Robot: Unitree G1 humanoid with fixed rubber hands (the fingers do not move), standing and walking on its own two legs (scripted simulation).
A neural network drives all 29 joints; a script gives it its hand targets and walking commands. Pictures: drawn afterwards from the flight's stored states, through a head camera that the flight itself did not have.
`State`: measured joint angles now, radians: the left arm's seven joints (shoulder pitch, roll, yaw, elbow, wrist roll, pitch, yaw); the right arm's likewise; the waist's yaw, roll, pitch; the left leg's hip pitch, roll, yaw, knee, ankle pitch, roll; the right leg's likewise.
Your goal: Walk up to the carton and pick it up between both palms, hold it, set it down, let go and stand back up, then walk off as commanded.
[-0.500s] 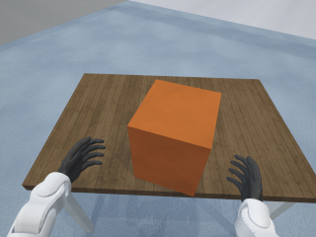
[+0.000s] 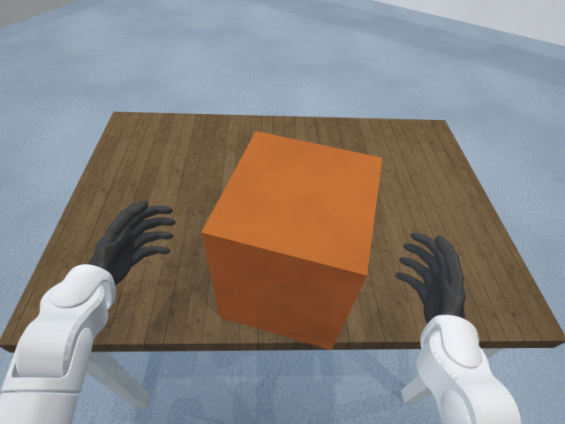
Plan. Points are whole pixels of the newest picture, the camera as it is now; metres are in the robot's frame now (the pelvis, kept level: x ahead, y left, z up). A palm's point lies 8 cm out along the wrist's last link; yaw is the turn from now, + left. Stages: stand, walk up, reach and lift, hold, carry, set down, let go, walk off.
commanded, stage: reach and lift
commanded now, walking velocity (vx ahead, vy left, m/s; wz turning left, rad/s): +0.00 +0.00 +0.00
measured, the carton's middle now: (294, 243) +0.40 -0.01 +0.01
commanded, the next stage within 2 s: none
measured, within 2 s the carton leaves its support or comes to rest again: neither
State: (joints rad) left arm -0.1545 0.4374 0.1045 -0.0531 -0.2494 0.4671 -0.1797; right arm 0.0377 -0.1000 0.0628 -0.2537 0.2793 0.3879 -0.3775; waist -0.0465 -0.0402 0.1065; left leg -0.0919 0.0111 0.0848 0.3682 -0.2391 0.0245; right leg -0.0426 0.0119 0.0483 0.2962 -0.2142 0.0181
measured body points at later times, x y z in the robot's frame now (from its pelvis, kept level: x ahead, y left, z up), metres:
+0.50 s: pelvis -0.03 +0.02 +0.00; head +0.00 +0.03 +0.45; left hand +0.38 +0.19 +0.12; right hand +0.30 -0.21 +0.12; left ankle -0.02 +0.09 -0.75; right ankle -0.03 -0.13 -0.75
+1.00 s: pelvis -0.03 +0.00 +0.00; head +0.01 +0.03 +0.44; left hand +0.46 +0.16 +0.15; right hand +0.37 -0.21 +0.14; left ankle -0.02 +0.09 -0.75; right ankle -0.03 -0.13 -0.75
